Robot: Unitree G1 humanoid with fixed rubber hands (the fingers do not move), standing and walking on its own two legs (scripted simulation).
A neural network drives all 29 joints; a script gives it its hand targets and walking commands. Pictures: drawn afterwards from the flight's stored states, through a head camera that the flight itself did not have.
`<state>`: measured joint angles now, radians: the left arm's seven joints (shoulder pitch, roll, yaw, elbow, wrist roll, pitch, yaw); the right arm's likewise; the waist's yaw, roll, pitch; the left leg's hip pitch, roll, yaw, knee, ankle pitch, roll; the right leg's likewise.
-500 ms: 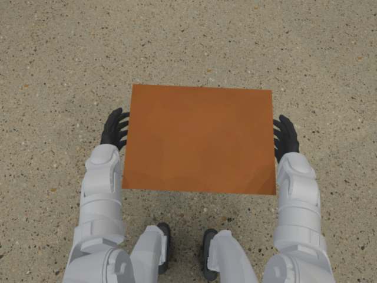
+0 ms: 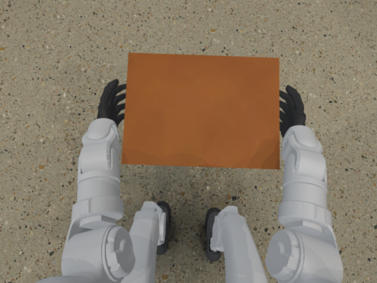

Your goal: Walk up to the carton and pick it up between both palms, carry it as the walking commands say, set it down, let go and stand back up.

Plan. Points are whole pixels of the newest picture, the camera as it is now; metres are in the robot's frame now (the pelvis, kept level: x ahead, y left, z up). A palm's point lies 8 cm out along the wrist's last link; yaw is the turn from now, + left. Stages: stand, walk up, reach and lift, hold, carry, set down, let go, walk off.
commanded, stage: set down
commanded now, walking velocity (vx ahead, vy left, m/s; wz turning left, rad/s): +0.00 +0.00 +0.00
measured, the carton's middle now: (198, 121) +0.45 -0.01 -0.17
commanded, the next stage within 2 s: none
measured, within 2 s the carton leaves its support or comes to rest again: neither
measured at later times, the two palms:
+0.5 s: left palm (122, 117) +0.45 +0.18 -0.17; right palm (274, 124) +0.45 -0.19 -0.16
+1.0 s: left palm (131, 118) +0.48 +0.18 -0.26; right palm (261, 123) +0.48 -0.19 -0.26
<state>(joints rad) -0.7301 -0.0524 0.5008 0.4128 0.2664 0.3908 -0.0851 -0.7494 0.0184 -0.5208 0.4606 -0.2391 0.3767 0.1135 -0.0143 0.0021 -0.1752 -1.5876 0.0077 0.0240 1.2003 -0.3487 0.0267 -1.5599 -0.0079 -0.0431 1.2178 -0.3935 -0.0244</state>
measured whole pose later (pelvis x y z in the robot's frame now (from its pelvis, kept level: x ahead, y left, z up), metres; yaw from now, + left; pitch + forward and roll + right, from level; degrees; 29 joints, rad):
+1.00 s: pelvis -0.03 +0.00 -0.15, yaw -1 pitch +51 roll +0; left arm -1.09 0.12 0.47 0.60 0.14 0.38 -0.02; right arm -1.10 -0.14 -0.46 0.62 -0.12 0.37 0.03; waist 0.01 0.00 -0.13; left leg -2.19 0.02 0.02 1.74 -0.45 0.03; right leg -2.17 -0.01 -0.04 1.77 -0.50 -0.03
